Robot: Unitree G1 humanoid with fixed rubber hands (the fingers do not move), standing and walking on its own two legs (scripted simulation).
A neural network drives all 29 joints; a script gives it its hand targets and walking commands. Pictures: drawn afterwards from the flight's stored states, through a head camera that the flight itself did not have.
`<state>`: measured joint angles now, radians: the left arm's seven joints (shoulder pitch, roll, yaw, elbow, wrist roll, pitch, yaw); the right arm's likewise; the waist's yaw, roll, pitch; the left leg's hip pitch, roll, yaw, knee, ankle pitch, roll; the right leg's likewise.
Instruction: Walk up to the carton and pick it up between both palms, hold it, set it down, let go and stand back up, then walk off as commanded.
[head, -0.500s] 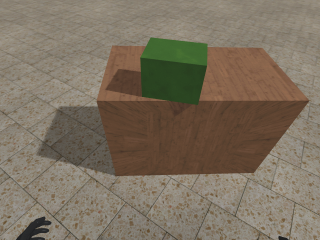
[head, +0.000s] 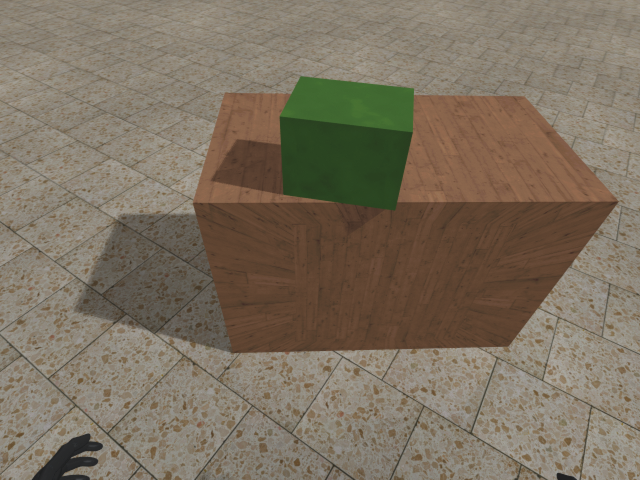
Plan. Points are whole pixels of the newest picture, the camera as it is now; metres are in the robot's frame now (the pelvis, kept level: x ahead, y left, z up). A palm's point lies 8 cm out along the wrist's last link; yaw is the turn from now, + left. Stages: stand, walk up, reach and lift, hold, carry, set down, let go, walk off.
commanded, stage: walk up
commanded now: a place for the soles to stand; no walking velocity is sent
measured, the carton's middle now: (347, 142) +0.80 -0.07 +0.01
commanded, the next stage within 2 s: none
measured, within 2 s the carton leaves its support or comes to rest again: neither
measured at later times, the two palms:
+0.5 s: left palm out of the picture +0.14 +0.32 -0.05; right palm out of the picture +0.09 -0.33 -0.07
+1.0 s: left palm out of the picture +0.13 +0.32 -0.05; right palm out of the picture +0.09 -0.33 -0.07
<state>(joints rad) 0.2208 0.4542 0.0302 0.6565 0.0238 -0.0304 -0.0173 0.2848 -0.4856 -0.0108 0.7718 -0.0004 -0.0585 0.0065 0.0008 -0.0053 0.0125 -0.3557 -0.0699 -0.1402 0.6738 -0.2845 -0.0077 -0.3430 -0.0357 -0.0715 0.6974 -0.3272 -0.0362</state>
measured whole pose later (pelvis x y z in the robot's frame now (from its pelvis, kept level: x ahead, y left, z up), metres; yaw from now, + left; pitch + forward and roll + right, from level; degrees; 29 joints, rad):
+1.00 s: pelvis +0.00 +0.00 +0.00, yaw +1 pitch -2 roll +0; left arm 0.23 0.45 0.03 0.67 0.02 -0.03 -0.02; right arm 0.29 -0.49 -0.01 0.77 0.00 -0.05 0.01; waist 0.00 0.00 0.01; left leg -0.35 -0.07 -0.15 0.64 -0.26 -0.01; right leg -0.34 -0.04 -0.07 0.68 -0.34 -0.03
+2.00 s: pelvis +0.00 +0.00 +0.00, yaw +1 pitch -1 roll +0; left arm 0.23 0.45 0.03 0.67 0.02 -0.05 -0.02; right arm 0.28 -0.49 -0.01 0.76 0.00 -0.04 0.02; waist 0.00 0.01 0.00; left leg -0.36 -0.07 -0.15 0.67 -0.31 -0.01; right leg -0.34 -0.04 -0.08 0.67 -0.31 -0.03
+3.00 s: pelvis +0.00 +0.01 +0.00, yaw +2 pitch -1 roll +0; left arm 0.23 0.45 0.03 0.67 0.02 -0.04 -0.02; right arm 0.28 -0.49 -0.01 0.76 0.00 -0.04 0.02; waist 0.00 0.02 -0.01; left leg -0.35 -0.07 -0.15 0.64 -0.28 -0.01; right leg -0.34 -0.05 -0.08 0.66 -0.32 -0.02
